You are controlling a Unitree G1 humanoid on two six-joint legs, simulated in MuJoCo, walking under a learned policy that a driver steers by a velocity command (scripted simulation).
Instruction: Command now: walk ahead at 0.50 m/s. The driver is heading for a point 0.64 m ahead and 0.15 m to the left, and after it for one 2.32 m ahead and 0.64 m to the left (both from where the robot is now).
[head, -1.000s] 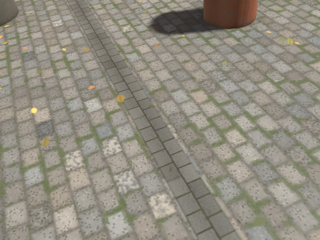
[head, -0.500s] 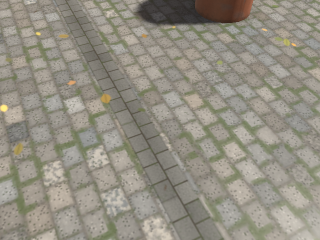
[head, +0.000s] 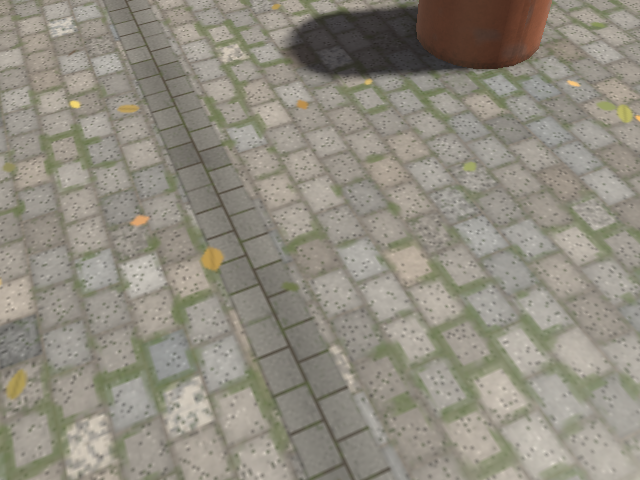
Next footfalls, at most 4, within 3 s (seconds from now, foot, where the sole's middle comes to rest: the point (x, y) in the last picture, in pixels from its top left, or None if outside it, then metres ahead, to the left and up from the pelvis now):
0.36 left None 0.37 0.16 -0.78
0.92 right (382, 390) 0.67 -0.07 -0.78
1.46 left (280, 280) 0.97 0.17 -0.78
2.00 right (372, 194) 1.27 -0.08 -0.78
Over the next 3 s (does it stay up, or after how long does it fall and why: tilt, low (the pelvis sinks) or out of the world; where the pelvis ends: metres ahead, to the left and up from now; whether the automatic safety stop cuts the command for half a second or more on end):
stays up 1.62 0.21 -0.01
